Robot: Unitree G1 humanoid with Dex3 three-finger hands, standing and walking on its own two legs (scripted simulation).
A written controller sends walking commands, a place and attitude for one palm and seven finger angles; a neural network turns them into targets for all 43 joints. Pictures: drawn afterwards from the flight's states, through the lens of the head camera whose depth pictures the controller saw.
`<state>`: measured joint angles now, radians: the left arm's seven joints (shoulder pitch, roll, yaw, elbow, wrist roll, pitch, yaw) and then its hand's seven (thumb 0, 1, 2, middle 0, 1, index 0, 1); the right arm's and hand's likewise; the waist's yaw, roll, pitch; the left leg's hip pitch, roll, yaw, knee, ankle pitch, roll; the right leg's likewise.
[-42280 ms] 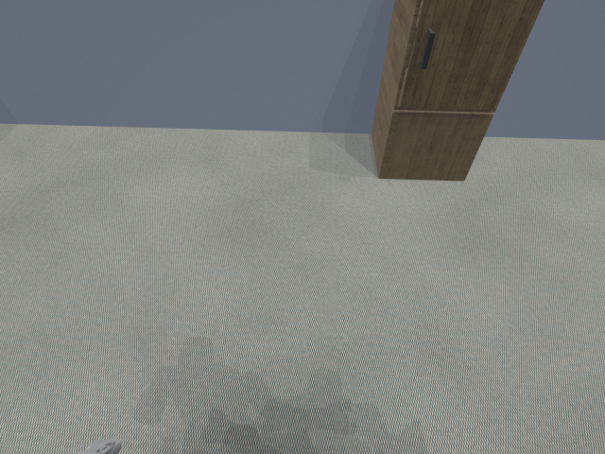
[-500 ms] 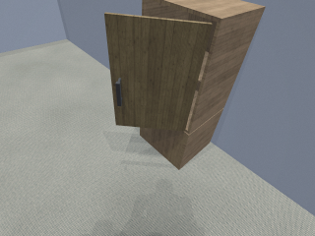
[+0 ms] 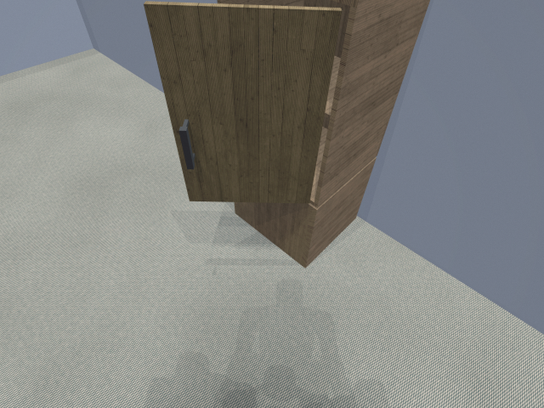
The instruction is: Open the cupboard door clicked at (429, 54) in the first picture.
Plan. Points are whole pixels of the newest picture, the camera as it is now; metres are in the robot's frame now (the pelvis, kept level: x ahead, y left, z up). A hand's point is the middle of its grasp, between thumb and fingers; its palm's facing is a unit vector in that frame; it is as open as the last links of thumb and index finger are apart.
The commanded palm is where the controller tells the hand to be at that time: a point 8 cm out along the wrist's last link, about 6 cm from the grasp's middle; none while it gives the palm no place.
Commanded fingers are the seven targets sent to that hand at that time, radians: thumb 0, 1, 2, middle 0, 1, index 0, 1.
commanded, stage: look again from close up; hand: left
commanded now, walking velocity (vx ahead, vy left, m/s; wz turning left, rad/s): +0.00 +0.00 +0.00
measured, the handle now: (188, 144) +0.76 +0.27 -0.09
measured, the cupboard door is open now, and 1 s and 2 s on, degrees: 43 43 43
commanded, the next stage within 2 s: shuffle to correct the standing spot in 0.56 s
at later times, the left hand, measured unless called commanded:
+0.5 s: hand out of the picture +0.02 +0.16 -0.17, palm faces +0.04 -0.99 -0.17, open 7.4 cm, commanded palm none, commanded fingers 0.00 0.90 0.90 -0.20 -0.30 -0.20 -0.30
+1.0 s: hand out of the picture -0.03 +0.18 -0.19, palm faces +0.10 -0.99 -0.13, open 7.4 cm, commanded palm none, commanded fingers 0.00 0.90 0.90 -0.20 -0.30 -0.20 -0.30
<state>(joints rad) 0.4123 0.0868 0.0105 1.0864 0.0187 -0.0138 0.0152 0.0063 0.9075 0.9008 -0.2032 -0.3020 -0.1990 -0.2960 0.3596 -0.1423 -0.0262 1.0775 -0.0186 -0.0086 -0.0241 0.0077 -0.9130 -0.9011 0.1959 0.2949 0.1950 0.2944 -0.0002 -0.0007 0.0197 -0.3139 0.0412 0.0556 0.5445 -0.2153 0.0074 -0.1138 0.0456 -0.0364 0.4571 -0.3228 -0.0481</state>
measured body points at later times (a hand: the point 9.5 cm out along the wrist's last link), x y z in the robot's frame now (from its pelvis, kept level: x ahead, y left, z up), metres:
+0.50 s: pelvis +0.02 +0.00 +0.00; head +0.03 +0.00 +0.45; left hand +0.01 +0.21 -0.16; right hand +0.04 -0.23 -0.16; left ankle +0.05 +0.12 -0.74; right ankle -0.05 -0.09 -0.74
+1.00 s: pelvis +0.07 +0.03 -0.01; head +0.08 +0.05 +0.43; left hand -0.03 +0.23 -0.18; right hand +0.07 -0.20 -0.16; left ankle +0.11 +0.13 -0.74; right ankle -0.05 -0.09 -0.73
